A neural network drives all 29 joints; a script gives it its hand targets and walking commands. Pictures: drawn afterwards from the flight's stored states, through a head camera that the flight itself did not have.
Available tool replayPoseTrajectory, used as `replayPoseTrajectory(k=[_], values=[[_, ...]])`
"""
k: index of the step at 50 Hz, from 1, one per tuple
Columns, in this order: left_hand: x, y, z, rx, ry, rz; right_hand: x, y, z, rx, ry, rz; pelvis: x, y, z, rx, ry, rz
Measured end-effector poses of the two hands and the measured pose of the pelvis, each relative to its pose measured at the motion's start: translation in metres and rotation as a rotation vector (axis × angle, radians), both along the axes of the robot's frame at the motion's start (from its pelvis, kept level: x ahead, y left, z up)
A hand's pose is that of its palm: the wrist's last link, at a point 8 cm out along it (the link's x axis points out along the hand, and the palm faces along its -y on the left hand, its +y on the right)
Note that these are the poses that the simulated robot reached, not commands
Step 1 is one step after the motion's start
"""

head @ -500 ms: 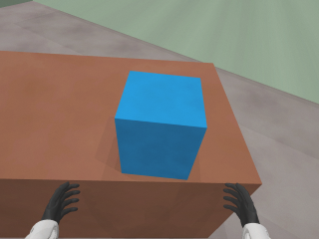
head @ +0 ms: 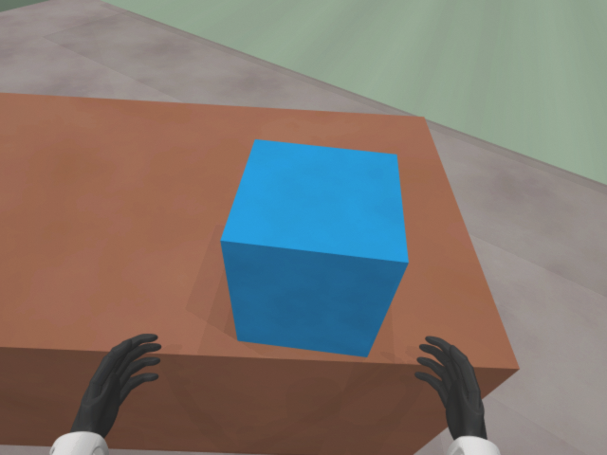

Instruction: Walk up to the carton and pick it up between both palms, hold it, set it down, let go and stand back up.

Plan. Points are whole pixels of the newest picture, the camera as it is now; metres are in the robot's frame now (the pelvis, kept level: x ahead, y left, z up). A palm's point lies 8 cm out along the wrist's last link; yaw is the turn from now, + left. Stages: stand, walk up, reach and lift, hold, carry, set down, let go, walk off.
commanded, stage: reach and lift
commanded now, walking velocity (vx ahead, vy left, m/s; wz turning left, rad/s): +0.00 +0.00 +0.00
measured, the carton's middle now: (313, 252) +0.41 +0.00 +0.03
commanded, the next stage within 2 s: none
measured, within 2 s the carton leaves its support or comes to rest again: neither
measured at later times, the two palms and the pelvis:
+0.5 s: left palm (119, 312) +0.26 +0.23 +0.07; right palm (473, 345) +0.25 -0.19 +0.06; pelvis -0.03 +0.00 +0.00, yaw -1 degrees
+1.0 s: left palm (125, 235) +0.34 +0.23 +0.13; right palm (476, 268) +0.32 -0.19 +0.12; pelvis -0.03 +0.00 +0.00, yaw -1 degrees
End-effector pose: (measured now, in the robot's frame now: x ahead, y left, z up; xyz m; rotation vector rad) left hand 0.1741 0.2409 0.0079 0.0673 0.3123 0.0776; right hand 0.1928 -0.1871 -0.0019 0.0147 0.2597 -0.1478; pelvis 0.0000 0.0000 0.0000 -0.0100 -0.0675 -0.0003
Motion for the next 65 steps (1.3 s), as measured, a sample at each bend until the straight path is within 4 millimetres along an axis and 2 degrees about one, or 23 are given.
replayPoseTrajectory(k=[5, 9, 18, 22, 30, 46, 65], values=[[0.007, -0.004, 0.004, -0.015, -0.022, -0.020, 0.007, -0.001, 0.005, -0.009, -0.011, 0.005, -0.009, -0.002, 0.000, 0.002, 0.001, 0.003], [0.020, -0.005, 0.010, -0.025, -0.029, -0.025, 0.016, -0.002, 0.013, -0.015, -0.013, 0.005, -0.017, -0.003, 0.000, 0.004, 0.006, 0.000], [0.066, -0.004, 0.048, -0.040, -0.072, -0.022, 0.047, -0.003, 0.054, -0.010, -0.063, -0.009, -0.027, -0.002, 0.000, 0.007, -0.004, -0.004], [0.082, -0.005, 0.060, -0.042, -0.061, -0.025, 0.055, -0.003, 0.063, 0.001, -0.050, -0.017, -0.030, -0.001, 0.000, 0.006, -0.015, -0.008], [0.104, -0.011, 0.073, -0.051, -0.039, -0.026, 0.070, -0.006, 0.074, 0.007, -0.034, -0.022, -0.034, 0.002, 0.000, 0.004, -0.011, -0.019], [0.152, -0.009, 0.117, -0.047, -0.053, -0.016, 0.124, -0.004, 0.114, 0.006, -0.066, 0.018, -0.032, -0.001, 0.000, 0.002, 0.032, -0.021], [0.194, -0.013, 0.150, -0.050, -0.051, -0.016, 0.159, -0.014, 0.150, 0.015, -0.058, 0.005, -0.036, -0.008, 0.000, 0.001, 0.071, -0.008]])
